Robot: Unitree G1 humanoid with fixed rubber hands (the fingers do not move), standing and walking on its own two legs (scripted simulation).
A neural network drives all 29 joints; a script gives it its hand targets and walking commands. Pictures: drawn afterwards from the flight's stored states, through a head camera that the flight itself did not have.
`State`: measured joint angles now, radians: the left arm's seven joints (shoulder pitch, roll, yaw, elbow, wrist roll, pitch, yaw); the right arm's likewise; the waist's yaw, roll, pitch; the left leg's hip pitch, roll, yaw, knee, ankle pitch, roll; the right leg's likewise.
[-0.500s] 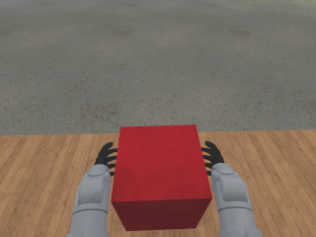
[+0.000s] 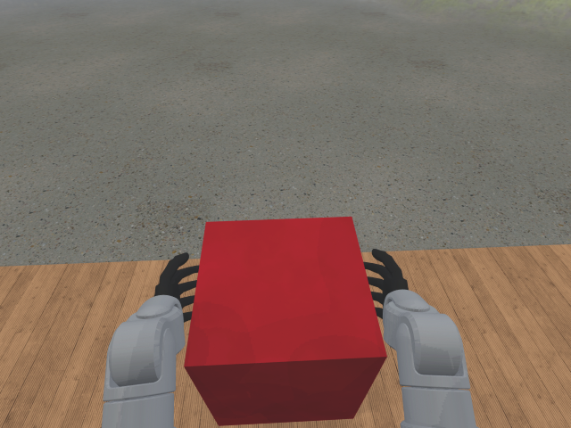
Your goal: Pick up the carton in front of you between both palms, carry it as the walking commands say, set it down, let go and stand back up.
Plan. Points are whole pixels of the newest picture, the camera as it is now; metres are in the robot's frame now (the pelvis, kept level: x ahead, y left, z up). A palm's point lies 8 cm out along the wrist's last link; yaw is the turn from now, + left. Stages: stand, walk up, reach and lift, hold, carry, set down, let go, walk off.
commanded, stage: carry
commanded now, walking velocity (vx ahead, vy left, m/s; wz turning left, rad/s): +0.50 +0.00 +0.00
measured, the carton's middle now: (283, 324) +0.28 +0.01 +0.01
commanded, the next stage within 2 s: none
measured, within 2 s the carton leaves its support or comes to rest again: neither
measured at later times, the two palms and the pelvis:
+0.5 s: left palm (179, 184) +0.54 +0.21 +0.08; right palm (335, 182) +0.54 -0.09 +0.08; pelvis +0.27 +0.05 +0.00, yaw +0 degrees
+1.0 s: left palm (209, 110) +0.86 +0.20 +0.08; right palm (321, 105) +0.90 -0.10 +0.07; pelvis +0.60 +0.02 +0.00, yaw +4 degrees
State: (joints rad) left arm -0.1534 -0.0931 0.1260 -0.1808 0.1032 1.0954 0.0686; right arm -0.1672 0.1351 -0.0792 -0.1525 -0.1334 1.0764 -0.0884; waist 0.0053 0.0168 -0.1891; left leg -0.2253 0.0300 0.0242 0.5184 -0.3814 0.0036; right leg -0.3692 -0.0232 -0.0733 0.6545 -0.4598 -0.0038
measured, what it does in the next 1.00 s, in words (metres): walks ahead: right foot, then left foot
